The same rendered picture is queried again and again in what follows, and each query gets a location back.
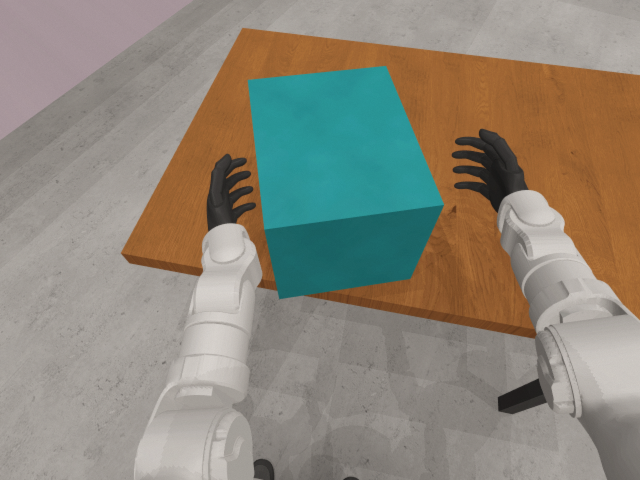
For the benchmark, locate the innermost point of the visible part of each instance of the robot left foot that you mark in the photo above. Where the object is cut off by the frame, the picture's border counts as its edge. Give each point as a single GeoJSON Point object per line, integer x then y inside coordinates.
{"type": "Point", "coordinates": [263, 469]}

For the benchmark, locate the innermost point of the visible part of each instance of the carton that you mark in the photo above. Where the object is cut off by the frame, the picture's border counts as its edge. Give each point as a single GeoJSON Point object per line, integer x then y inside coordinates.
{"type": "Point", "coordinates": [347, 197]}

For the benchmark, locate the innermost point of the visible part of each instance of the robot left hand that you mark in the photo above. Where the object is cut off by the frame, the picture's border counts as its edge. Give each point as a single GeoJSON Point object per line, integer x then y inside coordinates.
{"type": "Point", "coordinates": [220, 201]}

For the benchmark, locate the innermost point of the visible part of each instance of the robot right forearm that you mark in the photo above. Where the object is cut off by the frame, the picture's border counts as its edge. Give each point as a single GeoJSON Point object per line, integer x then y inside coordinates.
{"type": "Point", "coordinates": [553, 276]}

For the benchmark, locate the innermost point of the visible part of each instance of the table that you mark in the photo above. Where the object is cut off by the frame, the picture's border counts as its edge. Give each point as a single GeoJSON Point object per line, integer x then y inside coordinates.
{"type": "Point", "coordinates": [575, 133]}

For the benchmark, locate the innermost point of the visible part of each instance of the robot left upper arm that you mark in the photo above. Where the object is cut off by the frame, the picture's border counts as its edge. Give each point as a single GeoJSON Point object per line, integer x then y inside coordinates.
{"type": "Point", "coordinates": [196, 444]}

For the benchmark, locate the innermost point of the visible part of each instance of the robot left forearm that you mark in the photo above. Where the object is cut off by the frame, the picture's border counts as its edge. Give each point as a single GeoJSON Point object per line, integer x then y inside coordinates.
{"type": "Point", "coordinates": [211, 371]}

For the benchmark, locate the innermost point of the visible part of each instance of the robot right hand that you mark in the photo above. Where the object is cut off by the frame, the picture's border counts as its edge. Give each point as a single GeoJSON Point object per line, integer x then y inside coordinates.
{"type": "Point", "coordinates": [502, 175]}

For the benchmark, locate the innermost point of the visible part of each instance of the robot right upper arm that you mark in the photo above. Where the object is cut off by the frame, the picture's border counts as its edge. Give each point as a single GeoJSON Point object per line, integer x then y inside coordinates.
{"type": "Point", "coordinates": [591, 370]}

